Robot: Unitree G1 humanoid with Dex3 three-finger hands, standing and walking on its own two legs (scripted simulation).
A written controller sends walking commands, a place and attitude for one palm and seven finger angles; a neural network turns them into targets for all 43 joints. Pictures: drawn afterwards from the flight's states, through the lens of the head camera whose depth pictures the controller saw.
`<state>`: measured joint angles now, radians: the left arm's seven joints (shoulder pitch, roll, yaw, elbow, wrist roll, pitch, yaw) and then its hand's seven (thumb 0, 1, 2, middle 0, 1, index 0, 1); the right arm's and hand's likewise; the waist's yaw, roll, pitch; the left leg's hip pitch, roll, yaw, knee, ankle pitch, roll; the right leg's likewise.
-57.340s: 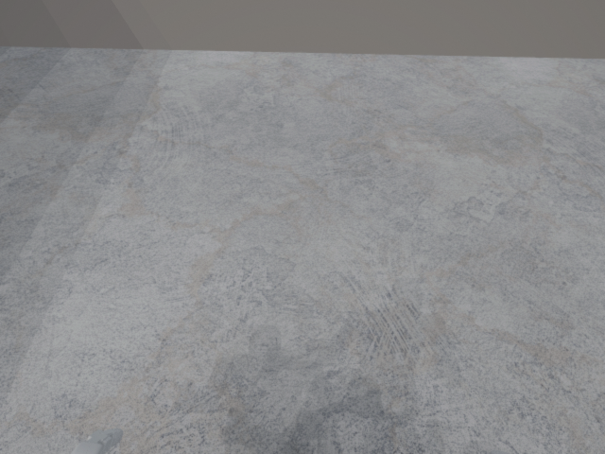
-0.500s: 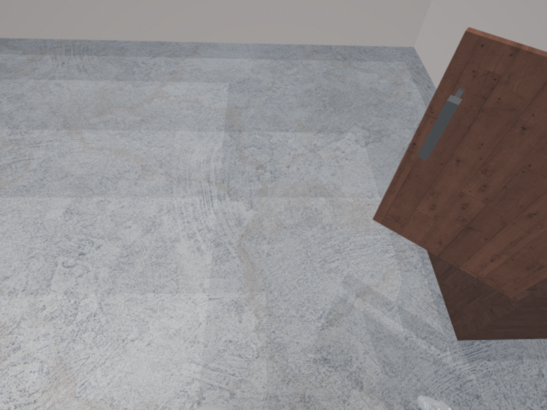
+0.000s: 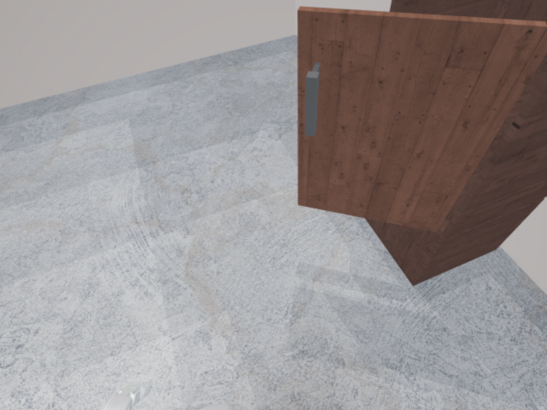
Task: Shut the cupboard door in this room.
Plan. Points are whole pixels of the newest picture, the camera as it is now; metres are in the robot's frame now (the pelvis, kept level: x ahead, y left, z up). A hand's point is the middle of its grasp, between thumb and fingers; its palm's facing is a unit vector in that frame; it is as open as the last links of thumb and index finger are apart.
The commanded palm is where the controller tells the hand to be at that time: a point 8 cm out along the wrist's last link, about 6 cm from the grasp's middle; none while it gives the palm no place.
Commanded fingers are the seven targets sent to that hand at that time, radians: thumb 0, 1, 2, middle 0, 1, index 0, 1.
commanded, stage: turn to face it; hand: left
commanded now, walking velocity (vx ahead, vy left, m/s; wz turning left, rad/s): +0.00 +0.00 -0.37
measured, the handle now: (313, 100) +0.70 -0.06 +0.04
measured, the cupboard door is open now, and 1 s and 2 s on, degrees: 52 52 52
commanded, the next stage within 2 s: take the last steps up to it in 0.38 s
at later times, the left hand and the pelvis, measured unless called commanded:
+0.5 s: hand out of the picture +0.11 +0.23 -0.17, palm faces -0.11 -0.98 -0.18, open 7.4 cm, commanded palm none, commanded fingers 0.00 0.90 0.90 -0.20 -0.30 -0.20 -0.30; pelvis +0.03 +0.04 +0.01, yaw -10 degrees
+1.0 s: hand (224, 376) +0.19 +0.11 -0.14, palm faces -0.27 -0.94 -0.20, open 7.4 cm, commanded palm none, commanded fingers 0.00 0.90 0.90 -0.20 -0.30 -0.20 -0.30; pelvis +0.06 -0.05 +0.01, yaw -15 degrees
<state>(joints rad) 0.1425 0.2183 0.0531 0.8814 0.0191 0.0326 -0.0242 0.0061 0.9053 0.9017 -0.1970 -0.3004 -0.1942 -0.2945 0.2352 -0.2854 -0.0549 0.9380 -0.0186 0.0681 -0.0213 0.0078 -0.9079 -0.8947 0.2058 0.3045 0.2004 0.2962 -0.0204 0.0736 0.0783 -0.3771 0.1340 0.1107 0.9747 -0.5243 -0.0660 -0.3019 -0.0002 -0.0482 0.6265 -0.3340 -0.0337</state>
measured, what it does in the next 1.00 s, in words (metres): steps on the spot, turning right: left foot, then right foot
